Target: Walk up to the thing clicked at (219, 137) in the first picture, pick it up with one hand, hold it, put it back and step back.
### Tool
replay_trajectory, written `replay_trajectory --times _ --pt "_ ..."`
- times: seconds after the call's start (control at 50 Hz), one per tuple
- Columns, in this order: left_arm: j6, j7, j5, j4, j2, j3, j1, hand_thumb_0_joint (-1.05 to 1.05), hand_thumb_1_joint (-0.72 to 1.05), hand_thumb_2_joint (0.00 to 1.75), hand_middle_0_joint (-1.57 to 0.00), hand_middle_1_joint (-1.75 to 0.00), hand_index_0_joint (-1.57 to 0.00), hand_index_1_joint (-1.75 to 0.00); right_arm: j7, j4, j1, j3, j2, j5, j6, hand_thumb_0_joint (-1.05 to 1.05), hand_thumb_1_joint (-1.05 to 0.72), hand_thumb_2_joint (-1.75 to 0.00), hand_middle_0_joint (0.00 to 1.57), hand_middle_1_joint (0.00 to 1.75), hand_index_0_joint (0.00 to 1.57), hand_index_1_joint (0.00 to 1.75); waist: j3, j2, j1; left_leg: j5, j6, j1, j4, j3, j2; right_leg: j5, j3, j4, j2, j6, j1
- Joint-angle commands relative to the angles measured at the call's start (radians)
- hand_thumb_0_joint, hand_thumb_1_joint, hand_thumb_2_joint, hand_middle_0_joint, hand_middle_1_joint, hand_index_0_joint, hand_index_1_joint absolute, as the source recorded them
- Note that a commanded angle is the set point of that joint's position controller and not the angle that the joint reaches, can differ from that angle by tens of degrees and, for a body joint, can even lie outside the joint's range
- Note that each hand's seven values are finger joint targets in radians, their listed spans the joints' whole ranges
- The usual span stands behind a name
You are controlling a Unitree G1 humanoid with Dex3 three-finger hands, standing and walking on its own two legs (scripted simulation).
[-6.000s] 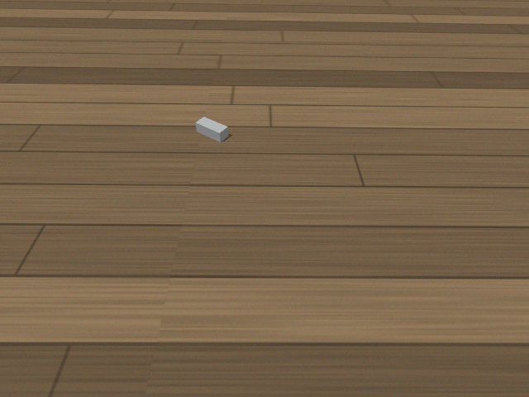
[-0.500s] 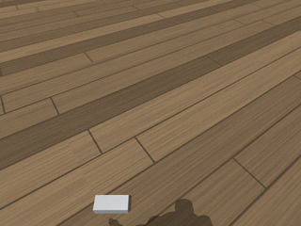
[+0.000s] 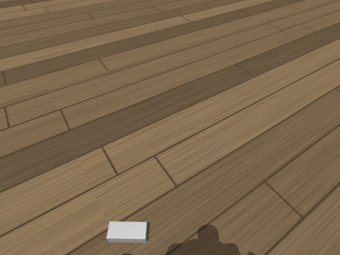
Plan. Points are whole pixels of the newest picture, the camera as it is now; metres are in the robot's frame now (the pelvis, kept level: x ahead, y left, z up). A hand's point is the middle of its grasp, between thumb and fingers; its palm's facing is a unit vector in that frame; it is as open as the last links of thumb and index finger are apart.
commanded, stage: walk up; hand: left
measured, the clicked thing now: (127, 232) +0.40 +0.21 -0.74
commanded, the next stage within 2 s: none
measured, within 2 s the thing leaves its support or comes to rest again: neither
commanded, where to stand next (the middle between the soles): +0.04 -0.03 m, yaw +0 degrees
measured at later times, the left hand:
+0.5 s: hand out of the picture +0.05 +0.22 -0.17, palm faces -0.03 -0.91 -0.40, open 7.4 cm
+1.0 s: hand out of the picture -0.08 +0.33 -0.14, palm faces +0.06 -0.82 -0.56, open 7.4 cm
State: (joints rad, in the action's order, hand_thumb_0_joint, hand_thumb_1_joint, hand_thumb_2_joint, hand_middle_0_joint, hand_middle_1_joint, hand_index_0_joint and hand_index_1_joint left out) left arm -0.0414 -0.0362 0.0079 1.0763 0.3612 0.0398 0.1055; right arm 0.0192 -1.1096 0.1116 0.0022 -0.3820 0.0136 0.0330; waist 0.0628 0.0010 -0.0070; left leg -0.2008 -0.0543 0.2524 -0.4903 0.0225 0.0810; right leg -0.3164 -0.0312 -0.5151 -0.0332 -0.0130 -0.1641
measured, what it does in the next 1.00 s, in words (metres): steps on the spot: right foot, then left foot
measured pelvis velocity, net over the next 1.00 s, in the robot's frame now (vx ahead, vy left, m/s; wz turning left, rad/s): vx -0.05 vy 0.00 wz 0.07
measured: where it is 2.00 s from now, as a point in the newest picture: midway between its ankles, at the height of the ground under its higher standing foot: outside the picture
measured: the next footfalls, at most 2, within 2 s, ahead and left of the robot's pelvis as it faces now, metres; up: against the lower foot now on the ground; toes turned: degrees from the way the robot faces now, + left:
right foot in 0.46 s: -0.02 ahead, -0.21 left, +0.00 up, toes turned -1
left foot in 0.98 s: +0.03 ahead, +0.15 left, +0.00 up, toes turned +5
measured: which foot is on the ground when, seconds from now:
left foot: down 0.00-0.48, up 0.50-0.96, down 0.98-1.00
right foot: down 0.00-0.24, up 0.26-0.44, down 0.46-1.00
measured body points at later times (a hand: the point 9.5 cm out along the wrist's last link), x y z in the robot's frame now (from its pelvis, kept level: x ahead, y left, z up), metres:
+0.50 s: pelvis -0.06 -0.07 -0.03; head +0.01 -0.08 +0.41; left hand +0.05 +0.26 -0.14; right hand +0.04 -0.42 -0.15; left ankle +0.03 +0.15 -0.73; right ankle -0.06 -0.21 -0.74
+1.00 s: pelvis -0.05 +0.00 -0.03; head -0.03 -0.02 +0.42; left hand -0.08 +0.37 -0.10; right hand +0.09 -0.32 -0.14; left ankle -0.01 +0.14 -0.74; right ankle -0.06 -0.20 -0.73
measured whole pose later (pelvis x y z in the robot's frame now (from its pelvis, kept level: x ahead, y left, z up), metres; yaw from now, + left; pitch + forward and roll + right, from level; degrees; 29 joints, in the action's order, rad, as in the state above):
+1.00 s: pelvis -0.05 +0.00 -0.03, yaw +4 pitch -3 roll +1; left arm 0.05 0.04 0.04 0.89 0.48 0.09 0.39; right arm -0.09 -0.87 0.18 0.12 -0.45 0.05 -0.05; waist 0.10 -0.04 -0.05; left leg -0.32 -0.01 0.37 -0.75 0.01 0.03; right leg -0.45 0.00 -0.78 -0.18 -0.01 -0.27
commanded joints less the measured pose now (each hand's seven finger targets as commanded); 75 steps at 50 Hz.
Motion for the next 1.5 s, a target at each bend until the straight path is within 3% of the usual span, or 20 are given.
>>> replay_trajectory --times 0.0,0.14,0.18,0.24,0.32,0.42,0.44,0.46,0.5,0.56,0.64,0.84,0.94,0.96,0.98,1.0,1.02,1.12,1.22,1.48 --pt "0.029 0.019 0.002 -0.071 0.22 0.047 -0.065 0.0 0.9 0.9 -0.2 -0.3 -0.2 -0.3 0.013 0.059 -0.02 0.043 -0.217 -0.006 0.017 0.0 -0.9 -0.9 0.2 0.3 0.2 0.3 -0.101 0.046 0.013 0.218 0.083 -0.102 0.03 -0.03 0.044 0.18 0.084 0.133 -0.088 0.056 -0.048" --pt "0.025 0.018 0.001 -0.06 0.214 0.045 -0.053 0.0 0.9 0.9 -0.2 -0.3 -0.2 -0.3 0.011 0.061 -0.044 0.043 -0.219 -0.004 0.016 0.0 -0.9 -0.9 0.2 0.3 0.2 0.3 -0.087 0.004 0.003 0.18 0.083 -0.095 0.088 -0.065 0.064 0.149 0.074 0.14 -0.075 0.045 -0.024" --pt "-0.016 0.008 0.015 -0.145 0.249 0.079 -0.091 0.0 0.9 0.9 -0.2 -0.3 -0.2 -0.3 0.055 0.063 0.068 0.079 -0.308 -0.021 0.0 0.0 -0.9 -0.9 0.2 0.3 0.2 0.3 -0.049 0.03 0.033 0.612 0.159 -0.104 0.01 -0.133 0.153 0.382 0.03 -0.098 -0.037 0.028 -0.131" --pt "-0.055 0.001 0.022 -0.201 0.202 0.086 -0.059 0.0 0.9 0.9 -0.2 -0.3 -0.2 -0.3 0.079 0.102 0.116 0.124 -0.369 -0.004 0.009 0.0 -0.9 -0.9 0.2 0.3 0.2 0.3 -0.119 -0.154 0.048 0.765 0.35 -0.158 0.096 -0.344 0.396 -0.29 0.125 -0.549 0.009 0.017 -0.27" --pt "-0.057 -0.022 0.011 -0.229 0.209 0.103 0.029 0.0 0.9 0.9 -0.2 -0.3 -0.2 -0.3 0.086 0.202 -0.006 0.124 -0.33 0.02 0.006 0.0 -0.9 -0.9 0.2 0.3 0.2 0.3 -0.163 -0.15 -0.014 0.453 0.267 0.003 0.01 -0.156 0.265 -0.217 0.175 -0.574 -0.021 0.038 -0.219" --pt "-0.006 0.005 -0.001 -0.134 0.177 0.099 0.197 0.0 0.9 0.9 -0.2 -0.3 -0.2 -0.3 0.033 0.258 -0.108 0.106 -0.267 0.028 -0.032 0.0 -0.9 -0.9 0.2 0.3 0.2 0.3 -0.2 -0.191 -0.082 0.086 0.19 0.098 -0.226 -0.043 0.106 0.033 0.018 0.017 0.018 0.012 0.023" --pt "0.02 0.025 0.007 -0.122 0.241 0.109 0.209 0.0 0.9 0.9 -0.2 -0.3 -0.2 -0.3 0.023 0.264 -0.089 0.083 -0.189 0.022 -0.048 0.0 -0.9 -0.9 0.2 0.3 0.2 0.3 -0.149 -0.007 -0.094 -0.129 0.145 0.235 -0.41 0.015 0.007 0.028 0.128 0.11 -0.013 -0.001 0.054" --pt "0.043 0.044 0.031 -0.15 0.384 0.136 0.192 0.0 0.9 0.9 -0.2 -0.3 -0.2 -0.3 0.019 0.292 -0.06 0.059 -0.101 0.015 -0.06 0.0 -0.9 -0.9 0.2 0.3 0.2 0.3 -0.085 0.28 -0.079 -0.446 0.087 0.409 -0.552 -0.07 -0.122 0.014 0.52 0.197 -0.236 0.043 -0.039" --pt "0.05 0.063 0.042 -0.22 0.478 0.141 0.012 0.0 0.9 0.9 -0.2 -0.3 -0.2 -0.3 0.021 0.274 -0.051 0.106 -0.217 0.02 -0.08 0.0 -0.9 -0.9 0.2 0.3 0.2 0.3 -0.02 0.209 -0.031 -0.371 0.08 0.292 -0.622 -0.22 -0.055 -0.215 0.679 0.253 -0.39 0.229 -0.293" --pt "0.083 0.095 0.027 -0.191 0.371 0.136 0.041 0.0 0.9 0.9 -0.2 -0.3 -0.2 -0.3 -0.019 0.237 0.034 0.117 -0.237 0.018 -0.095 0.0 -0.9 -0.9 0.2 0.3 0.2 0.3 -0.016 0.08 0.025 -0.211 0.069 0.428 -0.683 -0.25 -0.084 0.134 0.352 0.101 -0.234 0.142 -0.038" --pt "0.121 0.13 0.019 -0.179 0.36 0.151 0.259 0.0 0.9 0.9 -0.2 -0.3 -0.2 -0.3 -0.055 0.303 0.016 0.139 -0.244 0.068 -0.113 0.0 -0.9 -0.9 0.2 0.3 0.2 0.3 -0.102 0.083 -0.034 -0.177 0.051 0.519 -0.719 -0.255 -0.064 0.278 0.385 0.039 -0.279 0.174 0.206" --pt "0.148 0.1 0.028 -0.264 0.384 0.14 0.259 0.0 0.9 0.9 -0.2 -0.3 -0.2 -0.3 -0.116 0.339 0.001 0.157 -0.241 0.04 -0.081 0.0 -0.9 -0.9 0.2 0.3 0.2 0.3 0.053 0.237 -0.042 -0.234 0.035 0.338 -0.405 -0.101 -0.018 -0.194 0.275 0.154 -0.27 0.234 -0.047" --pt "0.125 0.087 0.029 -0.287 0.34 0.101 0.141 0.0 0.9 0.9 -0.2 -0.3 -0.2 -0.3 -0.103 0.271 0.204 0.167 -0.216 0.023 -0.06 0.0 -0.9 -0.9 0.2 0.3 0.2 0.3 -0.035 0.157 0.097 -0.117 0.065 -0.171 -0.12 0.035 -0.078 0.094 0.091 -0.14 -0.189 0.148 -0.337" --pt "0.114 0.083 0.027 -0.287 0.253 0.072 0.194 0.0 0.9 0.9 -0.2 -0.3 -0.2 -0.3 -0.083 0.243 0.275 0.175 -0.244 0.019 -0.047 0.0 -0.9 -0.9 0.2 0.3 0.2 0.3 -0.09 -0.049 0.123 -0.097 0.07 -0.281 -0.039 0.005 -0.084 0.088 0.015 -0.408 -0.117 0.104 -0.371" --pt "0.113 0.085 0.013 -0.3 0.158 0.041 0.226 0.0 0.9 0.9 -0.2 -0.3 -0.2 -0.3 -0.067 0.26 0.289 0.176 -0.301 0.032 -0.034 0.0 -0.9 -0.9 0.2 0.3 0.2 0.3 -0.065 -0.272 0.113 -0.189 0.124 -0.25 0.103 -0.333 0.097 -0.241 0.018 -0.596 0.005 0.049 -0.499" --pt "0.102 0.095 0.005 -0.297 0.232 0.053 0.21 0.0 0.9 0.9 -0.2 -0.3 -0.2 -0.3 -0.059 0.304 0.241 0.186 -0.392 0.023 -0.027 0.0 -0.9 -0.9 0.2 0.3 0.2 0.3 -0.058 -0.244 0.104 -0.346 0.223 -0.125 0.234 -0.665 0.296 -0.293 0.084 -0.644 0.047 0.042 -0.542" --pt "0.099 0.103 0.009 -0.281 0.312 0.067 0.162 0.0 0.9 0.9 -0.2 -0.3 -0.2 -0.3 -0.06 0.303 0.196 0.194 -0.428 0.004 -0.03 0.0 -0.9 -0.9 0.2 0.3 0.2 0.3 0.009 -0.189 0.101 -0.508 0.318 0.023 0.27 -0.727 0.343 -0.287 0.154 -0.702 0.0 0.064 -0.481" --pt "0.051 0.052 0.006 -0.189 0.289 0.082 0.267 0.0 0.9 0.9 -0.2 -0.3 -0.2 -0.3 -0.005 0.29 0.152 0.14 -0.309 -0.013 0.041 0.0 -0.9 -0.9 0.2 0.3 0.2 0.3 0.06 -0.02 0.008 0.001 0.193 -0.015 0.116 -0.347 0.205 -0.058 0.213 -0.607 -0.041 0.038 -0.441" --pt "-0.022 0.026 0.03 -0.29 0.271 0.105 0.206 0.0 0.9 0.9 -0.2 -0.3 -0.2 -0.3 0.069 0.29 0.187 0.157 -0.319 -0.013 0.045 0.0 -0.9 -0.9 0.2 0.3 0.2 0.3 0.021 -0.088 -0.009 0.668 0.272 -0.062 -0.011 -0.222 0.26 -0.071 0.272 -0.773 0.043 0.003 -0.484" --pt "0.032 0.039 -0.006 -0.247 0.226 0.077 0.153 0.0 0.9 0.9 -0.2 -0.3 -0.2 -0.3 0.018 0.349 0.079 0.127 -0.303 0.001 -0.017 0.0 -0.9 -0.9 0.2 0.3 0.2 0.3 -0.17 -0.239 -0.002 0.308 0.238 -0.04 -0.226 -0.046 0.151 0.024 0.011 -0.115 0.046 0.007 -0.102"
